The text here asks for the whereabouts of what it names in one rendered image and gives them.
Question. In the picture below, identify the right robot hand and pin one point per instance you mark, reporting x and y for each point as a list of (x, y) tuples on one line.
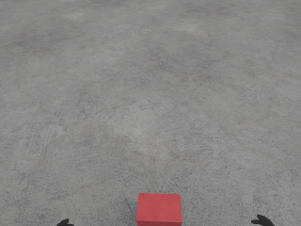
[(262, 220)]

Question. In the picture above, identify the carton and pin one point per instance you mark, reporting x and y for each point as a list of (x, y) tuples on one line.
[(158, 209)]

